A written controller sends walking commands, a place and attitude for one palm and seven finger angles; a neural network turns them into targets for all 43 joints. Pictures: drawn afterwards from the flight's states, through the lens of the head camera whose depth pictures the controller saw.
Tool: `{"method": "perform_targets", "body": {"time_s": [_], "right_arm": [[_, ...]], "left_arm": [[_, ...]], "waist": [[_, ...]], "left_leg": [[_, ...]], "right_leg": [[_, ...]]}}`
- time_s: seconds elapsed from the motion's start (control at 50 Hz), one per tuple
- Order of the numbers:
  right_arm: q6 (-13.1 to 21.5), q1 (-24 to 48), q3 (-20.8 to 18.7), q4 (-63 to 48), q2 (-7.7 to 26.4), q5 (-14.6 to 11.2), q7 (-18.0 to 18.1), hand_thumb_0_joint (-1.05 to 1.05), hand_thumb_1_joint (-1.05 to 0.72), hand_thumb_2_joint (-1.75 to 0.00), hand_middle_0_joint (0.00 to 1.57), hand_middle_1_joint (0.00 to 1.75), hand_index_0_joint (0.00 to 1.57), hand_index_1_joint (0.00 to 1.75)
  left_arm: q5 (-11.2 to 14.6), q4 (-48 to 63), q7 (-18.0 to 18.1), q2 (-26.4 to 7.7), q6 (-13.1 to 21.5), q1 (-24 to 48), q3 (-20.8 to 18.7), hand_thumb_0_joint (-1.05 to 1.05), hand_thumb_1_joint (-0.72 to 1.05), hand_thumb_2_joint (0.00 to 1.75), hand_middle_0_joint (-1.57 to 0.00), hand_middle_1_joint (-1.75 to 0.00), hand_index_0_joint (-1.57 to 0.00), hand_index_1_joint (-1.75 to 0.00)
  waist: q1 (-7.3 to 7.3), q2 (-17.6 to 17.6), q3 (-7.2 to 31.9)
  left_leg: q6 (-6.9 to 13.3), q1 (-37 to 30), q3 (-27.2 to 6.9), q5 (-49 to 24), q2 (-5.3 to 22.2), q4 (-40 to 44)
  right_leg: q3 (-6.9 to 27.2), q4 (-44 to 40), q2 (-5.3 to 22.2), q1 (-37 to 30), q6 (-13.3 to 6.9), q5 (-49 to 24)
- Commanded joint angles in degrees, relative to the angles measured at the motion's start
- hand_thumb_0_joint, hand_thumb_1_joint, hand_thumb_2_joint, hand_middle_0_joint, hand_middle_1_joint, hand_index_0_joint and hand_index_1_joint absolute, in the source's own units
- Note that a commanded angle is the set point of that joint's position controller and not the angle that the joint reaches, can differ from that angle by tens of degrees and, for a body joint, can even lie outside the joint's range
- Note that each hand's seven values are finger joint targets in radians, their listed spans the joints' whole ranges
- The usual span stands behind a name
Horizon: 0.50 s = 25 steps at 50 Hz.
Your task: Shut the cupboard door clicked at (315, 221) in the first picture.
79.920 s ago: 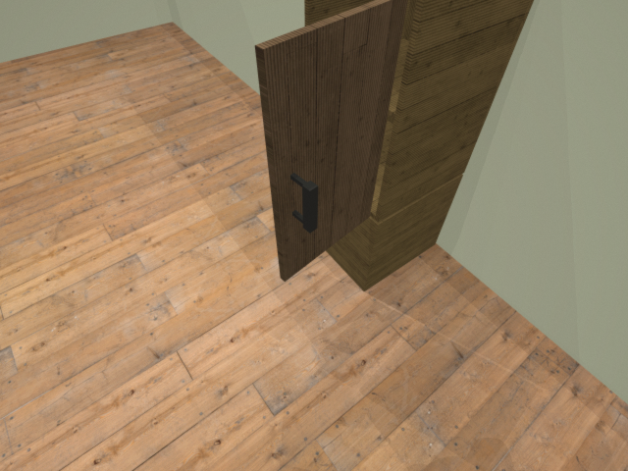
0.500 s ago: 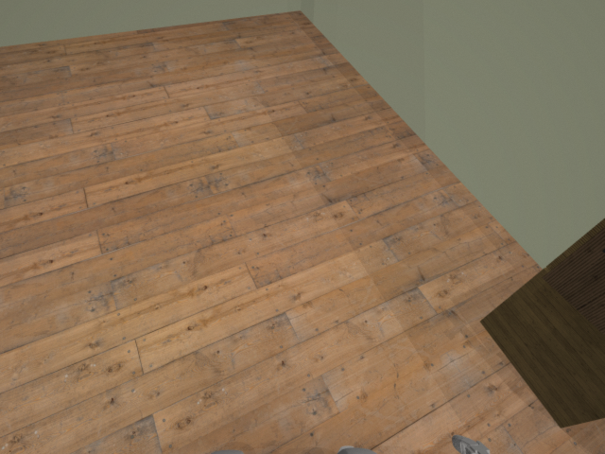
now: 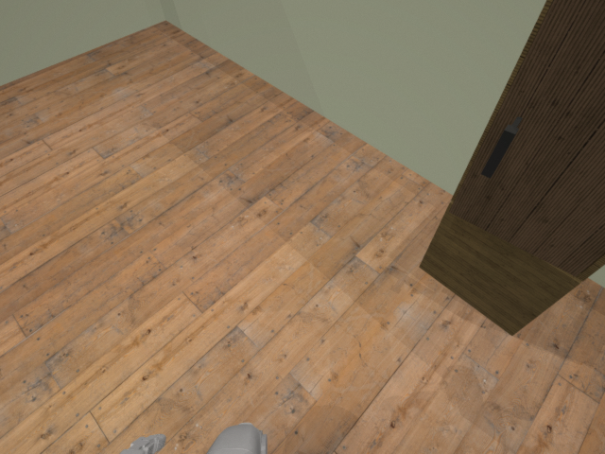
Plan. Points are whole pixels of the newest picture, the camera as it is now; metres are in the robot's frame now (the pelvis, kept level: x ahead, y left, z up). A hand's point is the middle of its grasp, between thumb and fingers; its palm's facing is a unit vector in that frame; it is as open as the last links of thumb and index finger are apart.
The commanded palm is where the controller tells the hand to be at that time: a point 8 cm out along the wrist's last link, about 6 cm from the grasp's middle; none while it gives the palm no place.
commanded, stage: turn to face it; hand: left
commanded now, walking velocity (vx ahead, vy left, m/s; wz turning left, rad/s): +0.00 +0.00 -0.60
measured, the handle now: (502, 147) +0.70 -0.39 -0.06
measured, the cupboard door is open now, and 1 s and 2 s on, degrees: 7 7 7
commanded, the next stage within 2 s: take the last steps up to it in 0.96 s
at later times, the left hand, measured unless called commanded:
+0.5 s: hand (185, 416) +0.19 +0.20 -0.16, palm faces -0.29 -0.93 -0.22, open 7.4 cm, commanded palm none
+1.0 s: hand (229, 409) +0.20 +0.14 -0.18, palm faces -0.45 -0.87 -0.18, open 7.4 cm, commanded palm none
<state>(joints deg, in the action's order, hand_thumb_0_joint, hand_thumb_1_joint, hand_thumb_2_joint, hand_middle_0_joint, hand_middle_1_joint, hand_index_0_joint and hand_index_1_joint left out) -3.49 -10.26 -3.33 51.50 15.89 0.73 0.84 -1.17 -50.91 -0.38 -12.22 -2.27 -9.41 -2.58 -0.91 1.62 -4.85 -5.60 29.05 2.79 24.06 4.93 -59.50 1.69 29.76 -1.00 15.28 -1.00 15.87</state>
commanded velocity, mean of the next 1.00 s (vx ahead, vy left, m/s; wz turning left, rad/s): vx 0.00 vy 0.00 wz -0.45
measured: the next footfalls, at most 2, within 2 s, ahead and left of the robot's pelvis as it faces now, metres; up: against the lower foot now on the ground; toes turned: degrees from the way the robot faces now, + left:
left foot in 0.18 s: +0.08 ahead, +0.13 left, +0.00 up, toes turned -3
right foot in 0.60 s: -0.01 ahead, -0.13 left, +0.00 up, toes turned -26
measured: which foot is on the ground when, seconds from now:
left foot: up 0.00-0.16, down 0.18-0.60, up 0.62-0.96, down 0.98-1.00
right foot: down 0.00-0.18, up 0.20-0.58, down 0.60-0.98, up 1.00-1.00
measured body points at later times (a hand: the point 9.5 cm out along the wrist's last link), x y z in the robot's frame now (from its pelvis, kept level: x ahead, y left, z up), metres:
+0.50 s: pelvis +0.02 +0.02 +0.01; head +0.08 +0.02 +0.45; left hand +0.20 +0.25 -0.14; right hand -0.01 -0.23 -0.13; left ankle +0.04 +0.13 -0.74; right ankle -0.05 -0.11 -0.68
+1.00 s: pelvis +0.05 +0.00 -0.01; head +0.09 +0.01 +0.44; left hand +0.23 +0.18 -0.17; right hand -0.01 -0.26 -0.14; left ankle +0.11 +0.09 -0.74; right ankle -0.04 -0.11 -0.73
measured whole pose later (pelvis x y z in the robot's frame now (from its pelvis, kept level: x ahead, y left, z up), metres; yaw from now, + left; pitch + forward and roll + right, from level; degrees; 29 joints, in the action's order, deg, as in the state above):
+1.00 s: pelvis +0.05 +0.00 -0.01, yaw -29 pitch +1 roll -1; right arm -1.0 -11.4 -1.7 52.6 12.1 0.8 1.0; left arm -0.8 -54.6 0.0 -12.4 -2.9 -11.5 -3.0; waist -0.2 -1.7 -2.0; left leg -0.3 19.0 3.6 16.3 2.4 -34.4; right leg 3.4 34.5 -1.3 15.3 0.8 21.3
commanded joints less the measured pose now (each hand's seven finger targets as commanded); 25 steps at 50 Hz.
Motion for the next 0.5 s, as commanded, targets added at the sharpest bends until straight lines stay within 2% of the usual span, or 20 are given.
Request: {"method": "perform_targets", "body": {"time_s": [0.0, 0.04, 0.08, 0.1, 0.12, 0.14, 0.16, 0.18, 0.2, 0.22, 0.26, 0.32, 0.36, 0.44, 0.46, 0.48], "right_arm": [[1.6, 1.3, -0.5, -5.6, 3.5, 0.0, 0.1, 0.0, -0.9, -0.9, 0.2, 0.3, 0.2, 0.3], [1.9, 1.8, -0.5, -6.2, 3.5, -0.2, 0.3, 0.0, -0.9, -0.9, 0.2, 0.3, 0.2, 0.3], [2.3, -1.0, -0.4, -5.7, 3.5, -0.4, 0.7, 0.0, -0.9, -0.9, 0.2, 0.3, 0.2, 0.3], [2.5, -3.5, -0.4, -5.0, 3.6, -0.4, 0.9, 0.0, -0.9, -0.9, 0.2, 0.3, 0.2, 0.3], [3.1, -6.2, -0.4, -4.1, 4.6, -0.3, 1.0, 0.0, -0.9, -0.9, 0.2, 0.3, 0.2, 0.3], [3.8, -7.2, -1.0, -4.2, 9.0, 0.3, 1.2, 0.0, -0.9, -0.9, 0.2, 0.3, 0.2, 0.3], [3.5, -7.7, -1.9, -5.1, 13.2, 0.7, 1.1, 0.0, -0.9, -0.9, 0.2, 0.3, 0.2, 0.3], [3.5, -6.8, -1.5, -4.9, 12.5, 1.1, 1.6, 0.0, -0.9, -0.9, 0.2, 0.3, 0.2, 0.3], [3.7, -5.0, -1.1, -5.5, 10.4, 1.1, 1.8, 0.0, -0.9, -0.9, 0.2, 0.3, 0.2, 0.3], [3.8, -2.7, -0.7, -6.4, 9.2, 1.2, 1.8, 0.0, -0.9, -0.9, 0.2, 0.3, 0.2, 0.3], [4.0, -1.4, -0.3, -6.5, 7.7, 1.0, 1.9, 0.0, -0.9, -0.9, 0.2, 0.3, 0.2, 0.3], [3.9, -4.9, -0.6, -4.6, 7.5, 0.9, 1.8, 0.0, -0.9, -0.9, 0.2, 0.3, 0.2, 0.3], [3.8, -6.3, -1.0, -3.7, 7.7, 0.9, 1.7, 0.0, -0.9, -0.9, 0.2, 0.3, 0.2, 0.3], [3.4, -6.1, -1.8, -2.5, 9.2, 1.1, 1.0, 0.0, -0.9, -0.9, 0.2, 0.3, 0.2, 0.3], [3.3, -6.6, -2.0, -2.2, 9.2, 1.1, 0.9, 0.0, -0.9, -0.9, 0.2, 0.3, 0.2, 0.3], [3.2, -6.3, -2.2, -2.0, 9.7, 1.1, 0.8, 0.0, -0.9, -0.9, 0.2, 0.3, 0.2, 0.3]], "left_arm": [[-0.3, 4.0, 0.6, -13.1, 1.0, 0.0, -3.8, 0.0, 0.9, 0.9, -0.2, -0.3, -0.2, -0.3], [-0.4, 3.9, 0.5, -13.3, 0.8, -0.2, -4.0, 0.0, 0.9, 0.9, -0.2, -0.3, -0.2, -0.3], [-0.3, 4.0, 0.5, -13.5, 0.6, 1.0, -4.3, 0.0, 0.9, 0.9, -0.2, -0.3, -0.2, -0.3], [0.0, 4.2, 0.5, -13.2, 0.4, 2.3, -4.2, 0.0, 0.9, 0.9, -0.2, -0.3, -0.2, -0.3], [0.4, 4.7, 0.4, -12.0, 0.2, 3.3, -3.9, 0.0, 0.9, 0.9, -0.2, -0.3, -0.2, -0.3], [0.9, 5.6, 0.1, -8.4, -0.2, 1.3, -3.3, 0.0, 0.9, 0.9, -0.2, -0.3, -0.2, -0.3], [0.8, 6.3, -0.4, -6.6, -0.1, 0.0, -2.8, 0.0, 0.9, 0.9, -0.2, -0.3, -0.2, -0.3], [0.0, 5.8, -0.4, -8.3, -0.5, 0.6, -3.1, 0.0, 0.9, 0.9, -0.2, -0.3, -0.2, -0.3], [-0.2, 5.1, -0.8, -9.0, -0.5, 1.4, -3.7, 0.0, 0.9, 0.9, -0.2, -0.3, -0.2, -0.3], [-0.1, 4.5, -1.3, -8.6, -0.5, 1.0, -4.0, 0.0, 0.9, 0.9, -0.2, -0.3, -0.2, -0.3], [0.1, 4.0, -1.9, -7.4, -0.8, 1.1, -3.7, 0.0, 0.9, 0.9, -0.2, -0.3, -0.2, -0.3], [0.2, 4.4, -2.1, -6.0, -1.2, 2.6, -3.4, 0.0, 0.9, 0.9, -0.2, -0.3, -0.2, -0.3], [0.2, 4.7, -2.2, -5.7, -1.2, 4.2, -3.2, 0.0, 0.9, 0.9, -0.2, -0.3, -0.2, -0.3], [0.1, 5.2, -2.3, -4.6, -1.0, 5.5, -2.8, 0.0, 0.9, 0.9, -0.2, -0.3, -0.2, -0.3], [0.1, 5.2, -2.2, -4.9, -0.8, 5.9, -2.6, 0.0, 0.9, 0.9, -0.2, -0.3, -0.2, -0.3], [0.1, 5.1, -2.1, -4.8, -0.6, 5.6, -2.5, 0.0, 0.9, 0.9, -0.2, -0.3, -0.2, -0.3]], "waist": [[1.32, -9.6, 6.8], [1.66, -10.3, 6.5], [0.34, -10.5, 7.8], [-0.95, -10.2, 7.9], [-2.25, -7.7, 8.7], [-1.77, 4.7, 10.2], [-1.37, 16.7, 9.6], [-1.72, 16.3, 8.9], [-0.74, 11.6, 7.4], [0.64, 8.7, 6.5], [0.98, 7.2, 6.6], [-0.26, 7.8, 8.3], [-1.17, 7.5, 8.2], [-1.57, 11.1, 8.1], [-2.06, 11.4, 8.1], [-1.83, 12.0, 8.3]], "left_leg": [[0.0, -0.1, -0.7, -0.5, -1.3, 7.7], [0.5, -3.0, -0.9, 0.1, -2.3, 13.3], [0.9, -7.8, -0.9, -2.3, -3.0, 20.9], [1.1, -12.7, -0.7, -7.2, -3.4, 26.8], [1.6, -19.3, -1.4, -12.2, -2.2, 34.9], [4.9, -25.6, -12.2, -14.4, 8.4, 42.0], [10.9, -26.2, -22.8, -21.6, 20.3, 43.4], [13.2, -23.2, -23.7, -23.7, 22.7, 43.6], [13.5, -20.3, -19.9, -26.9, 20.1, 42.9], [13.2, -20.0, -14.4, -29.6, 17.6, 41.6], [12.3, -22.0, -6.7, -34.3, 14.5, 39.9], [12.5, -26.2, -2.8, -37.5, 14.2, 38.7], [12.9, -27.7, -1.7, -38.0, 15.1, 38.2], [12.4, -25.4, 1.8, -35.8, 15.8, 36.7], [12.2, -25.4, 1.9, -36.8, 15.7, 35.6], [11.9, -24.9, 2.2, -36.6, 16.2, 34.8]], "right_leg": [[14.9, -8.7, 13.1, -6.1, -10.0, -21.9], [17.5, -7.9, 13.1, -4.6, -10.0, -22.4], [18.6, -5.4, 12.4, -3.9, -8.8, -23.4], [18.3, -3.9, 10.8, -1.0, -7.0, -20.9], [16.5, -0.9, 8.2, 2.9, -4.4, -16.7], [10.9, 7.7, 0.7, 10.2, -1.0, -3.5], [2.0, 21.0, -3.0, 15.9, 1.7, 18.4], [3.1, 31.0, -0.6, 17.0, 2.8, 19.5], [3.1, 36.3, 0.5, 16.9, 3.2, 16.6], [2.0, 39.3, 1.3, 16.8, 3.5, 13.8], [-0.2, 39.0, 2.4, 17.1, 4.3, 10.5], [-1.9, 34.6, 2.8, 16.8, 4.8, 9.3], [-3.3, 30.3, 3.3, 16.3, 4.8, 9.6], [-6.1, 19.2, 2.4, 10.6, 3.8, 10.3], [-6.9, 16.3, 1.8, 9.1, 3.4, 10.0], [-7.4, 13.6, 1.4, 7.3, 2.9, 9.7]]}}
